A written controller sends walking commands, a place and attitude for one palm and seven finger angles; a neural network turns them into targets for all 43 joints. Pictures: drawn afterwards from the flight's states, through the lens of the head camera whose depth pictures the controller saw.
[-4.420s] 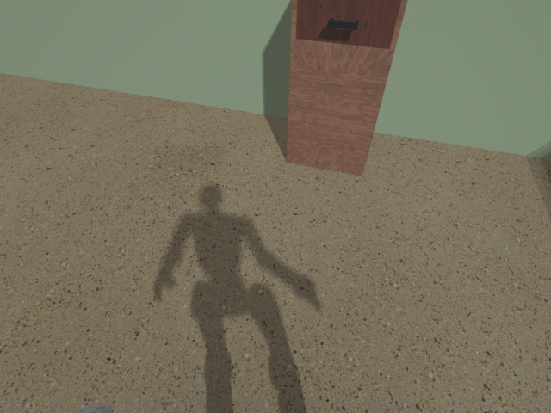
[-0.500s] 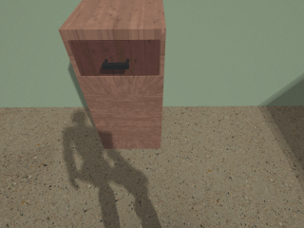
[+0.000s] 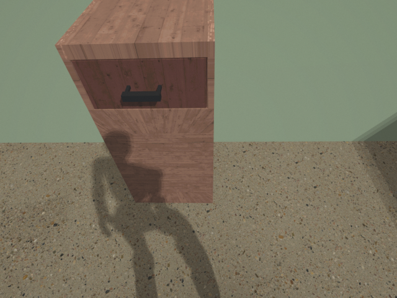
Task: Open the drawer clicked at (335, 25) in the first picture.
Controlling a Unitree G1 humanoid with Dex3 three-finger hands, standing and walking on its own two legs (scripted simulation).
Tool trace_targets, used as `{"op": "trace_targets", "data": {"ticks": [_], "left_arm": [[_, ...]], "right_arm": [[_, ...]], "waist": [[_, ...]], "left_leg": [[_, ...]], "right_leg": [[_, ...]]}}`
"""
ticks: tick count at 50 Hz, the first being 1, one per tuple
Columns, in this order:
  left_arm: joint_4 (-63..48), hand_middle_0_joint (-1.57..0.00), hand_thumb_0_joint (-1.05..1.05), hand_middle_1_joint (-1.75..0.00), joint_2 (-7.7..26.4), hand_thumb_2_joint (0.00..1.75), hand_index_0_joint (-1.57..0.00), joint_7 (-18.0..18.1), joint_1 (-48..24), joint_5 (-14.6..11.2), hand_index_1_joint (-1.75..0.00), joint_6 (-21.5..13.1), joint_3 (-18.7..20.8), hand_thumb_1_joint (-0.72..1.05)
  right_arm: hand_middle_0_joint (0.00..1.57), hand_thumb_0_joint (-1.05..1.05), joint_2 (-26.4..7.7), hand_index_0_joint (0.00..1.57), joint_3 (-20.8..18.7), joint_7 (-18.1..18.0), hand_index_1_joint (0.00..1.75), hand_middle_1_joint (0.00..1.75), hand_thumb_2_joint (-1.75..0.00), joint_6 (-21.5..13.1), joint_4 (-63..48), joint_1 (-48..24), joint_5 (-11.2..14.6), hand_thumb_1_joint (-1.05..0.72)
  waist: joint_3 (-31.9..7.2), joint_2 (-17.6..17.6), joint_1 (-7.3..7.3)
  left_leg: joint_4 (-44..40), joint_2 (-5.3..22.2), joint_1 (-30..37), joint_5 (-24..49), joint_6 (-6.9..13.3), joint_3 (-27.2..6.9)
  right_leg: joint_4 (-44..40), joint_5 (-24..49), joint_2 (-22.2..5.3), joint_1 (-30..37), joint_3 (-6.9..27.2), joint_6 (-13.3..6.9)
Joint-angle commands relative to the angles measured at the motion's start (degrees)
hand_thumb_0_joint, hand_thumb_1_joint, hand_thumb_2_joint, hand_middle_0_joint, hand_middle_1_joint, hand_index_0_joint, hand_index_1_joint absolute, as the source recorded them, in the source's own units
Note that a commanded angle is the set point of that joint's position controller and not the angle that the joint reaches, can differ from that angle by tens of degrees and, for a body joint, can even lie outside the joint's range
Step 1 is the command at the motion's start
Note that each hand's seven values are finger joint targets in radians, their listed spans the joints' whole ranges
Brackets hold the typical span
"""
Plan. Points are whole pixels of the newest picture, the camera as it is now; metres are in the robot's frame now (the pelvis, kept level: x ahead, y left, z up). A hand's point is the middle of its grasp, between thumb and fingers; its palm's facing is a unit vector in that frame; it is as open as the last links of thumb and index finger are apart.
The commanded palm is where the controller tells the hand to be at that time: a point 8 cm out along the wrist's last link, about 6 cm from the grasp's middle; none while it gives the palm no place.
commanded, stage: take the last steps up to it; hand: left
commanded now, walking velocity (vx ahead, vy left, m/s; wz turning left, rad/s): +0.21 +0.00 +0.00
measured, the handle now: (142, 92) +0.67 +0.21 +0.03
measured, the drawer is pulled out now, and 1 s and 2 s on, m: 0.00 0.00 0.00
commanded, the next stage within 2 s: come to a stop and stand still in 0.18 s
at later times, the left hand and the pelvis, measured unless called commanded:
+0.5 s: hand out of the picture +0.12 +0.18 -0.17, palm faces +0.05 -0.98 -0.17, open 7.4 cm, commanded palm none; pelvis +0.13 +0.02 +0.01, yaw -1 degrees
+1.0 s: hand (146, 279) +0.18 +0.14 -0.13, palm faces +0.04 -0.96 -0.29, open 7.4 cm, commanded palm none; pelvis +0.12 -0.05 +0.02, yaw +0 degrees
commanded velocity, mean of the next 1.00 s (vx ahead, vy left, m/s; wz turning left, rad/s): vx -0.04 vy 0.05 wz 0.00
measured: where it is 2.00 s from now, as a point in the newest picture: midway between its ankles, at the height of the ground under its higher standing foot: outside the picture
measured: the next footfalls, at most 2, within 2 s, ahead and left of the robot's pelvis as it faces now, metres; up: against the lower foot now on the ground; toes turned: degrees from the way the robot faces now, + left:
left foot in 0.32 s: +0.20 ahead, +0.12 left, +0.00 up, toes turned +9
right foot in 0.70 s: +0.17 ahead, -0.14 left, +0.00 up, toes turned -4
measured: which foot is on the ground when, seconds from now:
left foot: up 0.00-0.30, down 0.32-0.70, up 0.72-1.00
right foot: down 0.00-0.32, up 0.34-0.68, down 0.70-1.00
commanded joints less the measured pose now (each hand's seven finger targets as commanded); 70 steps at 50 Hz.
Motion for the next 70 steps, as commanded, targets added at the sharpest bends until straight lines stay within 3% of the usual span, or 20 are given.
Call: {"op": "trace_targets", "data": {"ticks": [1, 4, 13, 14, 16, 19, 24, 28, 33, 34, 35, 36, 39, 45, 54, 57, 59, 61, 63, 70], "left_arm": [[1.10, -0.20, 0.00, -0.30, 7.65, 0.90, -0.20, 1.70, 9.75, 0.09, -0.30, -0.11, 1.41, 0.90], [0.84, -0.20, 0.00, -0.30, 6.16, 0.90, -0.20, 1.72, 7.25, 0.44, -0.30, -0.86, 0.69, 0.90], [2.72, -0.20, 0.00, -0.30, 7.37, 0.90, -0.20, 1.39, 7.96, -0.37, -0.30, -0.24, 0.69, 0.90], [2.79, -0.20, 0.00, -0.30, 6.03, 0.90, -0.20, 1.32, 8.49, -0.37, -0.30, 0.09, 0.30, 0.90], [1.82, -0.20, 0.00, -0.30, 1.54, 0.90, -0.20, 1.55, 10.72, -1.03, -0.30, 0.72, -0.78, 0.90], [3.56, -0.20, 0.00, -0.30, 2.30, 0.90, -0.20, 2.40, 9.71, -0.86, -0.30, 2.59, -1.31, 0.90], [0.14, -0.20, 0.00, -0.30, 4.66, 0.90, -0.20, 2.33, 7.21, -0.46, -0.30, 4.89, -0.03, 0.90], [-3.23, -0.20, 0.00, -0.30, 4.46, 0.90, -0.20, 2.10, 5.45, -0.44, -0.30, 5.65, 1.15, 0.90], [-3.46, -0.20, 0.00, -0.30, 5.48, 0.90, -0.20, 1.95, 8.93, -0.19, -0.30, 4.35, 1.10, 0.90], [-4.07, -0.20, 0.00, -0.30, 8.78, 0.90, -0.20, 2.16, 7.65, 0.39, -0.30, 3.59, 1.16, 0.90], [-5.11, -0.20, 0.00, -0.30, 13.66, 0.90, -0.20, 2.31, 4.51, 0.74, -0.30, 2.99, 1.62, 0.90], [-6.19, -0.20, 0.00, -0.30, 15.11, 0.90, -0.20, 2.11, 5.20, 0.35, -0.30, 3.34, 1.50, 0.90], [-7.01, -0.20, 0.00, -0.30, 13.58, 0.90, -0.20, 2.63, -1.36, 0.31, -0.30, 3.54, 1.82, 0.90], [-6.65, -0.20, 0.00, -0.30, 13.80, 0.90, -0.20, 2.81, 1.91, -0.08, -0.30, 3.02, 2.24, 0.90], [-5.07, -0.20, 0.00, -0.30, 14.51, 0.90, -0.20, 2.05, 2.30, 0.74, -0.30, 3.44, 2.55, 0.90], [-4.03, -0.20, 0.00, -0.30, 14.03, 0.90, -0.20, 2.02, 0.49, 0.19, -0.30, 3.84, 2.34, 0.90], [-3.63, -0.20, 0.00, -0.30, 10.76, 0.90, -0.20, 1.81, -0.29, -0.44, -0.30, 4.28, 1.40, 0.90], [-4.13, -0.20, 0.00, -0.30, 6.07, 0.90, -0.20, 1.39, 0.51, -0.68, -0.30, 4.35, 0.29, 0.90], [-2.29, -0.20, 0.00, -0.30, 5.86, 0.90, -0.20, 1.15, -0.12, -0.08, -0.30, 4.51, -0.29, 0.90], [3.24, -0.20, 0.00, -0.30, 7.41, 0.90, -0.20, 1.58, 4.24, -0.65, -0.30, 2.94, -1.51, 0.90]], "right_arm": [[0.20, 0.00, -3.57, 0.20, -1.07, 0.48, 0.30, 0.30, -0.90, -2.36, -7.66, -8.33, -0.15, -0.90], [0.20, 0.00, -0.94, 0.20, -0.61, 0.87, 0.30, 0.30, -0.90, -1.56, -6.37, -4.59, -0.23, -0.90], [0.20, 0.00, -2.66, 0.20, 0.14, 0.94, 0.30, 0.30, -0.90, -2.87, -7.40, -6.88, -0.07, -0.90], [0.20, 0.00, -4.52, 0.20, -0.20, 0.62, 0.30, 0.30, -0.90, -3.26, -6.10, -3.24, -0.18, -0.90], [0.20, 0.00, -11.28, 0.20, -1.00, -0.72, 0.30, 0.30, -0.90, -2.93, -5.28, 2.18, -0.45, -0.90], [0.20, 0.00, -7.72, 0.20, 0.38, -2.29, 0.30, 0.30, -0.90, -1.95, -6.78, -9.15, 0.20, -0.90], [0.20, 0.00, -10.77, 0.20, -2.10, -2.87, 0.30, 0.30, -0.90, -0.17, -7.66, -9.55, 0.29, -0.90], [0.20, 0.00, -11.63, 0.20, -3.09, -2.41, 0.30, 0.30, -0.90, 0.67, -10.05, -13.62, -0.32, -0.90], [0.20, 0.00, -10.54, 0.20, -2.97, -0.89, 0.30, 0.30, -0.90, 1.27, -11.35, -16.30, -0.15, -0.90], [0.20, 0.00, -7.84, 0.20, -2.59, -0.38, 0.30, 0.30, -0.90, 1.37, -11.16, -14.08, 0.33, -0.90], [0.20, 0.00, -4.11, 0.20, -1.83, 0.02, 0.30, 0.30, -0.90, 1.59, -12.15, -12.05, 0.67, -0.90], [0.20, 0.00, -5.51, 0.20, -1.99, -0.05, 0.30, 0.30, -0.90, 2.57, -12.74, -13.76, 0.56, -0.90], [0.20, 0.00, -7.75, 0.20, -2.53, 0.04, 0.30, 0.30, -0.90, 3.49, -11.15, -11.94, 0.01, -0.90], [0.20, 0.00, -8.67, 0.20, -2.07, 0.52, 0.30, 0.30, -0.90, 3.34, -11.30, -11.38, -0.24, -0.90], [0.20, 0.00, -7.18, 0.20, -0.95, 0.62, 0.30, 0.30, -0.90, 1.97, -11.36, -9.91, 0.43, -0.90], [0.20, 0.00, -6.28, 0.20, -0.30, 0.05, 0.30, 0.30, -0.90, 1.03, -9.07, -4.27, 0.51, -0.90], [0.20, 0.00, -7.35, 0.20, -0.17, -0.24, 0.30, 0.30, -0.90, 0.27, -7.85, -1.36, 0.49, -0.90], [0.20, 0.00, -12.64, 0.20, -0.50, -0.62, 0.30, 0.30, -0.90, 0.18, -9.69, -4.85, -0.20, -0.90], [0.20, 0.00, -10.82, 0.20, 0.21, -1.11, 0.30, 0.30, -0.90, -0.22, -9.42, -10.16, -0.05, -0.90], [0.20, 0.00, -7.24, 0.20, 1.00, -1.68, 0.30, 0.30, -0.90, -0.98, -5.34, -5.26, 0.79, -0.90]], "waist": [[3.32, -7.98, 3.47], [0.99, -9.38, 0.55], [0.28, -8.60, -0.71], [-1.54, -3.19, -2.00], [-6.42, 13.23, -2.42], [-0.92, 8.22, 0.97], [-5.11, 3.20, -0.11], [-7.01, 5.26, 0.77], [-5.87, 4.13, 3.52], [-5.13, -5.51, 2.70], [-3.47, -18.79, 1.07], [-3.42, -14.18, 3.42], [-0.35, -12.92, 0.94], [-3.66, -10.81, 3.37], [-4.32, -14.95, 3.67], [-5.92, -13.51, 1.17], [-5.16, -6.73, -0.36], [-0.62, 6.19, 1.16], [2.89, 8.99, 2.29], [-0.66, -4.79, 1.31]], "left_leg": [[17.73, 3.30, -22.65, 5.55, 1.29, -2.87], [7.58, 2.37, -16.20, 8.31, -0.10, 0.27], [-18.98, -1.34, -0.71, 19.91, 0.36, 4.99], [-21.91, -0.45, 6.34, 23.26, 0.90, 2.91], [-28.16, 17.65, 13.72, 47.25, 9.28, -16.47], [-30.13, 16.02, 3.41, 54.73, 10.79, -11.25], [-27.11, 16.50, 9.14, 64.81, 11.57, -7.39], [-26.45, 15.95, 5.76, 55.27, 10.69, -4.57], [-21.00, 9.79, -2.43, 31.21, 5.05, -1.22], [-14.95, 4.24, -4.62, 20.61, 1.56, 1.55], [-7.50, -2.74, -10.50, 2.51, -1.21, 4.17], [0.32, -2.99, -7.79, -4.65, -0.59, -1.52], [13.97, -2.88, -13.06, 1.75, -0.58, -5.81], [13.16, -3.32, -16.48, 7.45, -2.83, -6.15], [-8.24, -3.66, -7.64, 3.80, -1.43, -2.06], [-20.97, -4.57, 1.67, 11.20, -0.61, -0.14], [-29.68, -1.08, 9.39, 14.47, 0.40, -3.03], [-37.02, 11.59, -2.56, 7.52, 5.69, -16.46], [-39.81, 8.86, -9.00, 5.64, 5.78, -13.89], [-28.28, 1.92, 0.73, 23.42, 1.43, -4.60]], "right_leg": [[-25.04, -2.60, -18.16, 9.63, 23.10, -8.02], [-24.09, 11.60, -13.98, 7.58, 12.07, -6.45], [-16.29, 15.81, -9.51, 7.65, 6.29, -3.72], [-9.10, 15.30, -7.24, 5.03, 4.90, -2.35], [9.03, -13.94, 0.88, -3.60, 0.71, 2.55], [12.27, -15.56, -2.63, -1.01, 7.60, 3.48], [13.62, -11.90, -1.03, -3.54, 6.80, 3.96], [16.40, -10.22, -0.50, -3.43, 8.10, 3.50], [-6.23, 6.22, -0.24, 8.36, 5.16, 3.37], [-13.81, 13.47, -4.31, 9.23, 10.39, 2.54], [-18.18, 21.96, -16.02, 7.96, 23.69, -2.07], [-20.34, 21.06, -20.51, 1.91, 25.14, -7.04], [-20.36, 15.91, -17.39, 1.47, 23.55, -7.63], [-18.64, 19.37, -16.28, 11.75, 19.71, -6.63], [-22.37, 4.86, -14.19, 10.20, 20.18, -6.50], [-19.99, 3.64, -11.23, 6.53, 17.28, -4.14], [-14.53, -3.24, -6.28, -1.10, 12.72, -0.19], [-6.15, -3.83, -0.35, -1.43, 4.69, 3.11], [-2.91, -0.72, -0.58, 3.55, 5.28, 3.41], [-13.46, 15.92, -3.51, 8.76, 9.69, 2.24]]}}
